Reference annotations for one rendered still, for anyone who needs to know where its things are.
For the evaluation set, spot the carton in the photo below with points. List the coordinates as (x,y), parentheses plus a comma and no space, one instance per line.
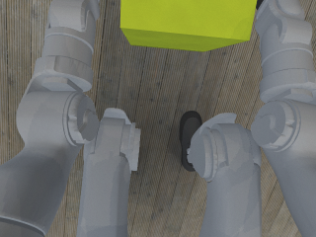
(192,25)

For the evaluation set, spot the robot left upper arm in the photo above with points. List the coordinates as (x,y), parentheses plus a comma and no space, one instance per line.
(54,126)

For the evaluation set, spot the robot left thigh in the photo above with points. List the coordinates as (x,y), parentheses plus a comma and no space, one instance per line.
(106,178)

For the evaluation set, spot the robot left forearm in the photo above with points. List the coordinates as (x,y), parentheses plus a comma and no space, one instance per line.
(69,39)

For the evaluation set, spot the robot right forearm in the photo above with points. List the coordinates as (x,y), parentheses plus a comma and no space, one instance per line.
(286,52)

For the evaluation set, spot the robot right foot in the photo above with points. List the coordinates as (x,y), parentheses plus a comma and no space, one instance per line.
(189,124)

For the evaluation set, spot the robot right upper arm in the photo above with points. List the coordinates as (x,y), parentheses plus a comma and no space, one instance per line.
(286,131)

